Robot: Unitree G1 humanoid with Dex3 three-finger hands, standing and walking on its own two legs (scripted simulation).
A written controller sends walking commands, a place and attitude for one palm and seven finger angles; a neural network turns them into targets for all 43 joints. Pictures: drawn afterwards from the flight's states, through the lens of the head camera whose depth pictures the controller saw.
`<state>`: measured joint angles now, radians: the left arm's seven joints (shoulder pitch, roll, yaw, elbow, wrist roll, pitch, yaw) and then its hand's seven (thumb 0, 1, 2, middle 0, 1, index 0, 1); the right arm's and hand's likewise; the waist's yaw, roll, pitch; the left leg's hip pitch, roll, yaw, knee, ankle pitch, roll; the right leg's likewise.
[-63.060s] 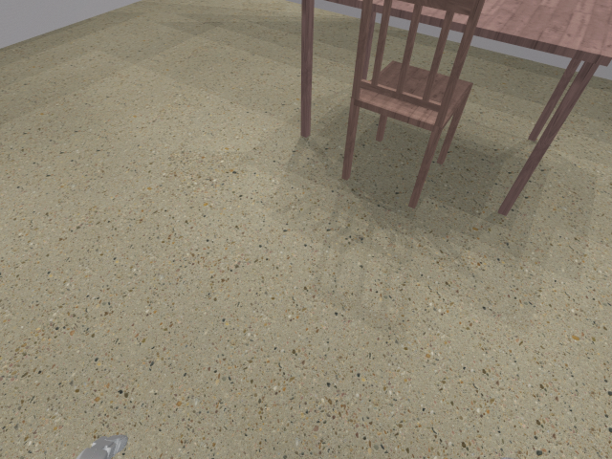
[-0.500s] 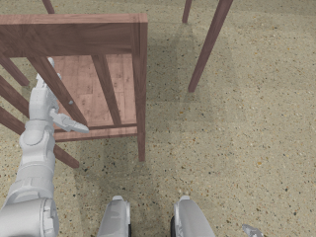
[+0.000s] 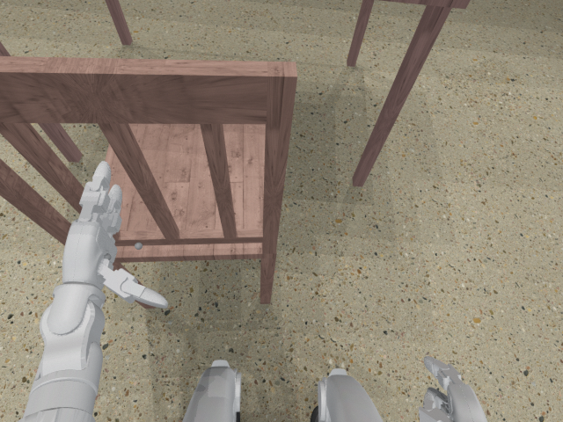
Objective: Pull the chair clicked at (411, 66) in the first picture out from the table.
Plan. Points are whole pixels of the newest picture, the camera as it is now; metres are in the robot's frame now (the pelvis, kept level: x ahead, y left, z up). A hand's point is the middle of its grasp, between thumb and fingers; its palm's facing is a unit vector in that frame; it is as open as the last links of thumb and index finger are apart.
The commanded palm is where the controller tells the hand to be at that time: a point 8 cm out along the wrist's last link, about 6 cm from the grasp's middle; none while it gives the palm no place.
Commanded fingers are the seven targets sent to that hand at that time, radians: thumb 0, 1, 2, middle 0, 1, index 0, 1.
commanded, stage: draw the fingers out of the gap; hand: left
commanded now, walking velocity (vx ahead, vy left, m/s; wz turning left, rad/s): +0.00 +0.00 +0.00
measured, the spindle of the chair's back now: (149, 191) +0.43 +0.21 +0.01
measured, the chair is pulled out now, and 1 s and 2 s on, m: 0.32 0.32 0.32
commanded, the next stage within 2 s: aim the fingers beside a spindle in 0.26 s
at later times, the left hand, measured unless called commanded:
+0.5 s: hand (136, 298) +0.27 +0.19 +0.01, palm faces +0.02 -1.00 -0.05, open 17.5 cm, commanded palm +0.26 +0.25 +0.02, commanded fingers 0.00 -0.54 0.23 -0.02 -0.02 -0.02 -0.02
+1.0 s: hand (132, 277) +0.30 +0.20 +0.01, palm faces +0.02 -1.00 -0.05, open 17.0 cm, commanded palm +0.28 +0.26 +0.02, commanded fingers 0.00 -0.50 0.30 -0.06 -0.08 -0.06 -0.08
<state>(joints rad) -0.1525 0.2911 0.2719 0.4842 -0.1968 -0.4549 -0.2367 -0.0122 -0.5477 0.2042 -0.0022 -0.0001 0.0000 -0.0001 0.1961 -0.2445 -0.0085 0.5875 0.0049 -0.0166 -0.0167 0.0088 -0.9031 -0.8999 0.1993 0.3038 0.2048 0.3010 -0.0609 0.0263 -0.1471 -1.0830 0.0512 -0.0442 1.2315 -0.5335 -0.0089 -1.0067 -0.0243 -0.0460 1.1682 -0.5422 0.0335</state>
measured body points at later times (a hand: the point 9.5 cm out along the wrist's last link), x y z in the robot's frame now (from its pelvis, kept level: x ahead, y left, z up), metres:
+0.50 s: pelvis -0.01 -0.01 -0.01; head +0.09 +0.01 +0.43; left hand +0.27 +0.25 +0.02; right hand +0.17 -0.25 -0.11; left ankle +0.02 +0.12 -0.64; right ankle +0.01 -0.15 -0.64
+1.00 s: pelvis -0.01 -0.01 -0.01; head +0.10 +0.01 +0.42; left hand +0.29 +0.26 +0.02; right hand +0.15 -0.26 -0.11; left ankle +0.02 +0.12 -0.64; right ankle +0.01 -0.15 -0.64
